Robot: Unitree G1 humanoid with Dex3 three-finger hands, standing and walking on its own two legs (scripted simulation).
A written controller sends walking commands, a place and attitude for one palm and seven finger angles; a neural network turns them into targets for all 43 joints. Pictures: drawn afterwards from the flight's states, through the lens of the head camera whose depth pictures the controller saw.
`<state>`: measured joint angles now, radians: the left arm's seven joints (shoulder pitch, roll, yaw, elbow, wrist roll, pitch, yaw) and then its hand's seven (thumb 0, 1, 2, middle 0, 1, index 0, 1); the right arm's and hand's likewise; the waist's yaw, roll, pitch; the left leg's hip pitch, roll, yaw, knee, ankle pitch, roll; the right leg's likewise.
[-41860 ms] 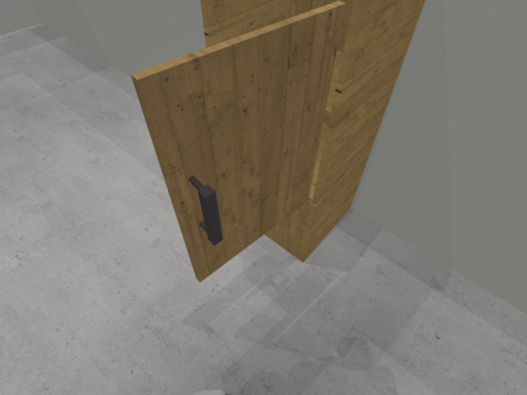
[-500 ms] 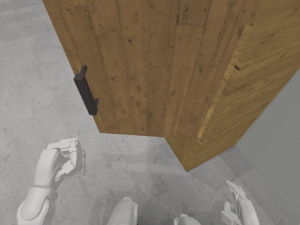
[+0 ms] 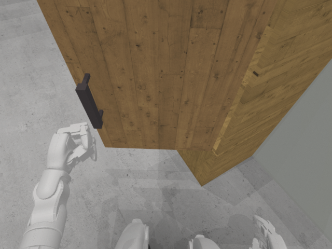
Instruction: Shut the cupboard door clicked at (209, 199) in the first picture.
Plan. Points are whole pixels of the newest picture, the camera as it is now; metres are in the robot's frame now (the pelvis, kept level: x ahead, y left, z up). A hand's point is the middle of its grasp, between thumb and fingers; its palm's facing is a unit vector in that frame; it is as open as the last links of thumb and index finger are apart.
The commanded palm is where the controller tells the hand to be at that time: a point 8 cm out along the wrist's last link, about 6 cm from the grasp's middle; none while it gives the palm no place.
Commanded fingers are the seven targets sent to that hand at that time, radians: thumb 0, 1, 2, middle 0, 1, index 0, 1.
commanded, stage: bring the fist close to the handle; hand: left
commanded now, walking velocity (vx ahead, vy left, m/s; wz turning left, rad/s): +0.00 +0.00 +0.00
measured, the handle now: (92, 102) +0.47 +0.23 +0.05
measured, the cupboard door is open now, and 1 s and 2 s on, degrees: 58 57 40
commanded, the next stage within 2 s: push the door shut along its arc in 0.70 s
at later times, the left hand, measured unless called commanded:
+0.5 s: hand (99, 124) +0.39 +0.19 +0.06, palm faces +0.02 -1.00 -0.02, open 3.1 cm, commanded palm +0.36 +0.25 +0.06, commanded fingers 0.00 0.90 0.90 -1.30 -1.50 -1.30 -1.50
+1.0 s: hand (96, 123) +0.40 +0.20 +0.06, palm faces -0.02 -1.00 -0.02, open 3.1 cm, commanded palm +0.39 +0.25 +0.06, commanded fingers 0.00 0.90 0.90 -1.30 -1.50 -1.30 -1.50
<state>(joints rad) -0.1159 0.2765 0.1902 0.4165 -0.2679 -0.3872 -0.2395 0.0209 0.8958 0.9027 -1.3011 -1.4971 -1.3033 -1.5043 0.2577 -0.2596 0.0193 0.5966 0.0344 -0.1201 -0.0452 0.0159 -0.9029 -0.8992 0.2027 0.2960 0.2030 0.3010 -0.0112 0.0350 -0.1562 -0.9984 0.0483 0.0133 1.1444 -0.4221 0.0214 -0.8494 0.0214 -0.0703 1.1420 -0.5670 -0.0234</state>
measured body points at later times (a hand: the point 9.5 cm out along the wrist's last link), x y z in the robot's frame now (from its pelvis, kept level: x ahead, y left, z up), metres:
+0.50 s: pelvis +0.00 +0.00 +0.00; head +0.08 +0.00 +0.44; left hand +0.39 +0.25 +0.06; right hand +0.10 -0.26 -0.11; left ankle +0.07 +0.11 -0.65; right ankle +0.00 -0.11 -0.65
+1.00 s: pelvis +0.00 +0.00 +0.00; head +0.08 +0.01 +0.44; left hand +0.39 +0.25 +0.06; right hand +0.12 -0.26 -0.11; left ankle +0.07 +0.11 -0.65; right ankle +0.00 -0.11 -0.65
